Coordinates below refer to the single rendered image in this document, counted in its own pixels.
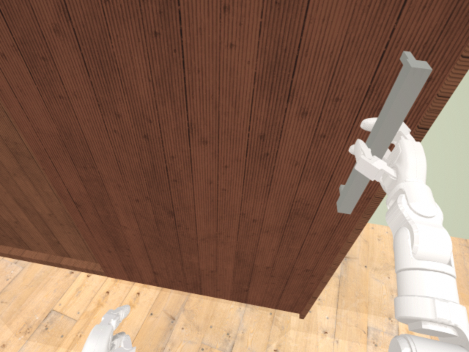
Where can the left robot hand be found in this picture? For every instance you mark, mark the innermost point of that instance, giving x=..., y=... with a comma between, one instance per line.
x=101, y=337

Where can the wardrobe door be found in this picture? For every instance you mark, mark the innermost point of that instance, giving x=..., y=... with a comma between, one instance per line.
x=199, y=145
x=32, y=216

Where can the right robot upper arm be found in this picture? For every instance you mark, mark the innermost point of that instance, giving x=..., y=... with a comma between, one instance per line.
x=412, y=343

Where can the handle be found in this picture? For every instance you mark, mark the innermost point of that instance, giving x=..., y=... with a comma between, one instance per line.
x=402, y=96

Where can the robot right forearm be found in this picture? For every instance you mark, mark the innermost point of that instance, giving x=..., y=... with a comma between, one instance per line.
x=427, y=300

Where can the right robot hand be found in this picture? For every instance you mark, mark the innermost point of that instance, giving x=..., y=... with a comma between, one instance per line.
x=406, y=162

